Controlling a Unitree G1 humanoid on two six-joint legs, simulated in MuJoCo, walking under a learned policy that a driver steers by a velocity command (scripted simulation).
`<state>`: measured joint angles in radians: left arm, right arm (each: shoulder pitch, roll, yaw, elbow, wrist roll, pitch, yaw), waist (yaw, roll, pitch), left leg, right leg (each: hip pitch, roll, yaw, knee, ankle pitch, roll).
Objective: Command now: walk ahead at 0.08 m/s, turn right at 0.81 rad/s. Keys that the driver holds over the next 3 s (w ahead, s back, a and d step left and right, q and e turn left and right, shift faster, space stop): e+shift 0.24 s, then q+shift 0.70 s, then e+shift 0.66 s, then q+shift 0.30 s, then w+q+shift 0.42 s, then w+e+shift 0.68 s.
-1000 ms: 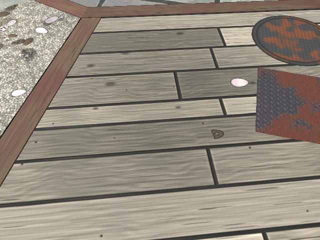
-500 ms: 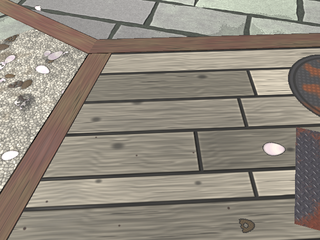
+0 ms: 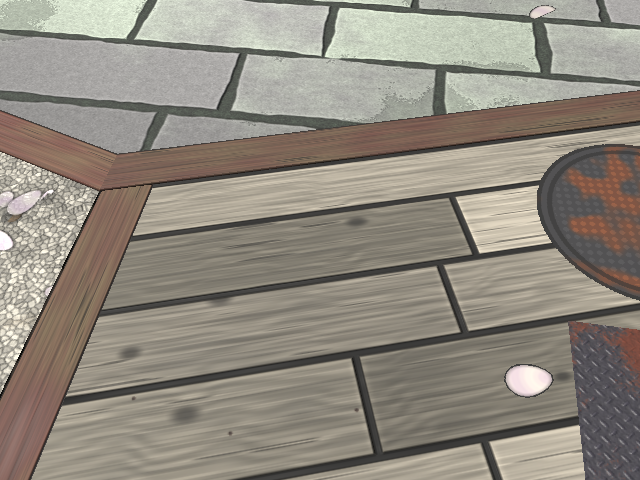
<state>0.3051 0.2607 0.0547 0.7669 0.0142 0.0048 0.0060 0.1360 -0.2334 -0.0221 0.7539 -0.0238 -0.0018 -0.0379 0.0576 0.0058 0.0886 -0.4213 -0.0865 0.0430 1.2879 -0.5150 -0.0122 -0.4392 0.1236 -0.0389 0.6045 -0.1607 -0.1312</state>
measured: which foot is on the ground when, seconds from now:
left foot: up 0.00-0.34, down 0.36-0.80, up 0.82-1.00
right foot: down 0.00-0.38, up 0.40-0.78, down 0.80-1.00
